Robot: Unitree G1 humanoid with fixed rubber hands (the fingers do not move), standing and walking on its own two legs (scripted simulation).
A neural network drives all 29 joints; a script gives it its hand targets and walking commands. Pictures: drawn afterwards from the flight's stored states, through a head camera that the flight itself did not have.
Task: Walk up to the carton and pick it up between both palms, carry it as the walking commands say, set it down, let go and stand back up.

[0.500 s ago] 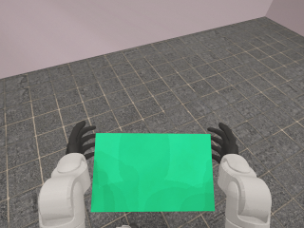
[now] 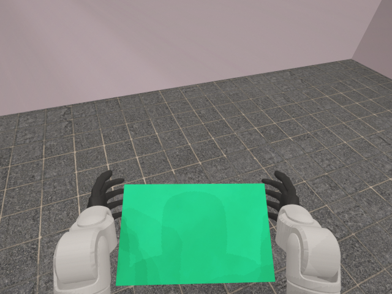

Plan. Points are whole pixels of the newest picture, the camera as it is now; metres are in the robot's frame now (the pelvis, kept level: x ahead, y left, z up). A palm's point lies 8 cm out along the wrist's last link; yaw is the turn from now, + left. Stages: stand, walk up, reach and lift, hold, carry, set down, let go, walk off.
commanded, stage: carry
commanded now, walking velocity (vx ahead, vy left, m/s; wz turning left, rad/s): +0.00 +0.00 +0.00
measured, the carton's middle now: (193, 230) +0.26 +0.01 +0.01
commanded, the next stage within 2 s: none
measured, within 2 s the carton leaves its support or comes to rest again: neither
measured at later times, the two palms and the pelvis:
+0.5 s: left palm (120, 223) +0.22 +0.14 +0.10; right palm (309, 234) +0.21 -0.19 +0.09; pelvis -0.03 -0.02 +0.00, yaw +0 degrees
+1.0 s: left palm (125, 209) +0.26 +0.14 +0.09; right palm (301, 216) +0.25 -0.19 +0.08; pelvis +0.00 -0.03 +0.00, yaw +1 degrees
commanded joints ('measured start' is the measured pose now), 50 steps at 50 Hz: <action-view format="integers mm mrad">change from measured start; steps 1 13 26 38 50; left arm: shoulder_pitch -481 -412 -428 -407 -416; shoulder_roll -886 -855 -848 -834 -813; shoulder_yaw -734 -686 -617 -628 -626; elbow -89 -17 91 93 131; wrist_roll -422 -377 -325 -310 -303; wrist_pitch -14 -11 -126 -187 -208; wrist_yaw -265 -259 -268 -262 -266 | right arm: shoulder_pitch -383 -409 -441 -426 -420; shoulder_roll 907 874 864 843 818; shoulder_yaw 620 649 617 620 595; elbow -64 -71 31 46 91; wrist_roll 365 386 360 354 328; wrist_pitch -3 12 -103 -162 -183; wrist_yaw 241 244 252 255 259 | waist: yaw -19 -21 -30 -31 -31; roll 150 55 -12 19 37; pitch -112 -110 -161 -182 -189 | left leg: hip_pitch -79 -119 -34 -11 9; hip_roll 162 117 80 99 114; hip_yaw -162 -141 -88 -91 -86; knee -239 -182 -67 -82 -72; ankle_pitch -264 -247 -96 -7 86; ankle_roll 8 -9 -21 -23 -27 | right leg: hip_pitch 87 74 3 52 103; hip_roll -18 -24 -67 -57 -53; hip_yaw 37 67 130 99 69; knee -34 -123 -203 -159 -112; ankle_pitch -57 -181 -285 -159 1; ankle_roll -5 -25 -45 -52 -54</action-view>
